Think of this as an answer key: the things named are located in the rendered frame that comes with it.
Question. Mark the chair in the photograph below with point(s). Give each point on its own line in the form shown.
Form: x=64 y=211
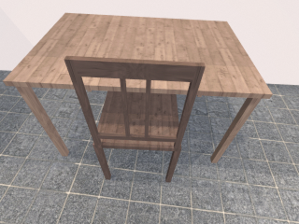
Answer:
x=136 y=120

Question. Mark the table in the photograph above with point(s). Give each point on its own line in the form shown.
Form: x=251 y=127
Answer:
x=229 y=71

